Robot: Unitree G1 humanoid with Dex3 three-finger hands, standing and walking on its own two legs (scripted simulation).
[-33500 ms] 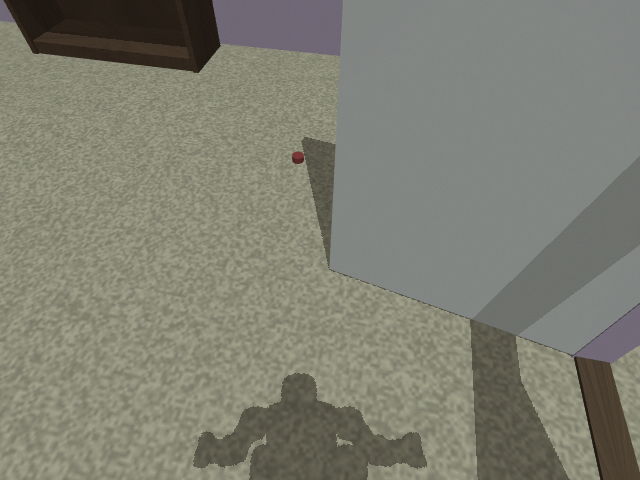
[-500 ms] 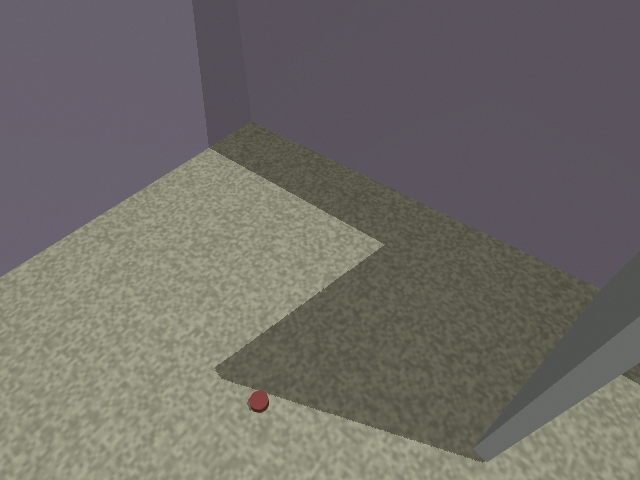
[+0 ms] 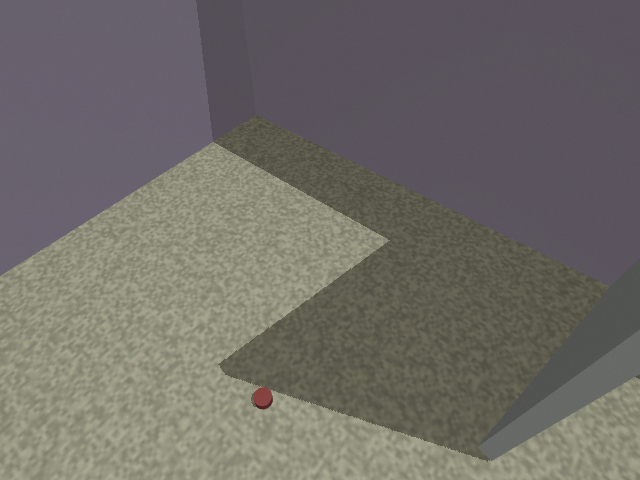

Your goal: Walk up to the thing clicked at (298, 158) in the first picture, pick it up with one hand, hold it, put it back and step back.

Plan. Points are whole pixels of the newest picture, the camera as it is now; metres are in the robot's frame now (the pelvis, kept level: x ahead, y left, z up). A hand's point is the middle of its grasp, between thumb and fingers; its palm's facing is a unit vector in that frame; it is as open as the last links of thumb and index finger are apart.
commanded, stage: stand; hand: left
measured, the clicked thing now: (263, 398) +0.45 +0.18 -0.77
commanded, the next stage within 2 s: walk up in 0.74 s
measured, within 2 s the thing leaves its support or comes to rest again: neither
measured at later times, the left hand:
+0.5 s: hand out of the picture +0.08 +0.25 -0.16, palm faces -0.03 -0.94 -0.33, open 7.4 cm
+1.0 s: hand out of the picture +0.09 +0.24 -0.16, palm faces -0.03 -0.94 -0.33, open 7.4 cm
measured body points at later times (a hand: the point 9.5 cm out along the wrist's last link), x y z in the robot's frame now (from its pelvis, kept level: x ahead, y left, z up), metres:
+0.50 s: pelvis +0.01 +0.00 +0.00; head +0.02 +0.00 +0.45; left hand +0.09 +0.30 -0.13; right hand +0.09 -0.30 -0.13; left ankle +0.03 +0.12 -0.75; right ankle -0.01 -0.13 -0.75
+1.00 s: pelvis +0.03 -0.01 +0.00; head +0.04 -0.01 +0.45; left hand +0.09 +0.29 -0.14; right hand +0.10 -0.33 -0.13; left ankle +0.03 +0.12 -0.75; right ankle -0.01 -0.13 -0.75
